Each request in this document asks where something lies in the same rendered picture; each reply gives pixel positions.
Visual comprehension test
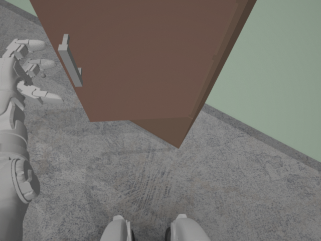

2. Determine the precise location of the robot left thigh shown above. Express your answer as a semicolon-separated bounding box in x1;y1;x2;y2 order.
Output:
100;219;132;241

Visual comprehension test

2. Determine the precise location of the robot thigh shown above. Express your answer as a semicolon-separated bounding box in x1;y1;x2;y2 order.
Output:
100;219;132;241
171;218;211;241

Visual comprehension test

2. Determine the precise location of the robot right thigh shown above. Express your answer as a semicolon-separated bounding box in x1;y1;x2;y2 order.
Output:
171;218;211;241

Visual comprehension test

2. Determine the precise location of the left robot forearm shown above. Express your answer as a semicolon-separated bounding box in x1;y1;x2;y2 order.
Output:
0;90;30;163

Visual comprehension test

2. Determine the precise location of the robot left hand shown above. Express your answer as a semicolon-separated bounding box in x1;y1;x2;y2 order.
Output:
0;39;64;105

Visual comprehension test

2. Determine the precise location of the cupboard door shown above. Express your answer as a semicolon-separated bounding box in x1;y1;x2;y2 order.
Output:
30;0;236;122

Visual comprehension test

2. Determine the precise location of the handle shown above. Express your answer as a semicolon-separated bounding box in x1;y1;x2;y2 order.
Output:
58;34;83;87

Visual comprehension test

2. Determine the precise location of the left robot upper arm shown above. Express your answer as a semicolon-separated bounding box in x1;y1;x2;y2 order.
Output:
0;159;40;241

